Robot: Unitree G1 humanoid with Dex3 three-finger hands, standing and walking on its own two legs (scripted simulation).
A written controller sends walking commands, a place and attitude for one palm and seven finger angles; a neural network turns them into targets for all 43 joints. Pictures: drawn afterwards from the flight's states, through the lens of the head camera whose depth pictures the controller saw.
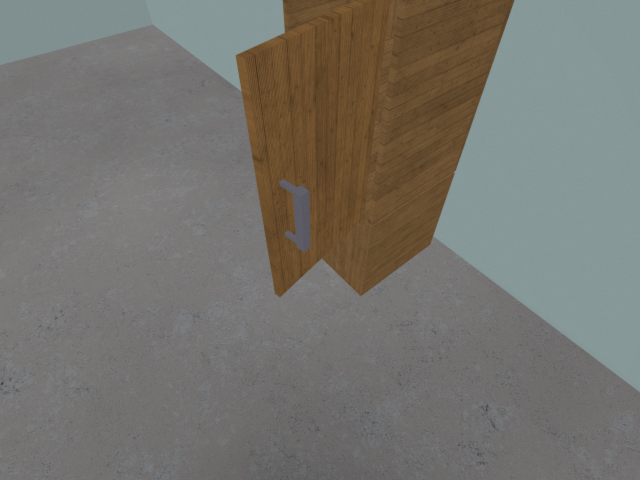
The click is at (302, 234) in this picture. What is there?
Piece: cupboard door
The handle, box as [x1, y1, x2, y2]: [279, 179, 310, 251]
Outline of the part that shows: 282,179 279,181 280,185 293,194 296,234 294,235 287,230 285,232 285,235 294,241 298,248 304,251 310,246 308,190 300,185 297,188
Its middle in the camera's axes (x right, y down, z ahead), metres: -0.05 -0.04 +0.76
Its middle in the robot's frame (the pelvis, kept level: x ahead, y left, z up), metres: +0.59 +0.09 -0.08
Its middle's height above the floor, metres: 0.70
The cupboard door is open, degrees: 100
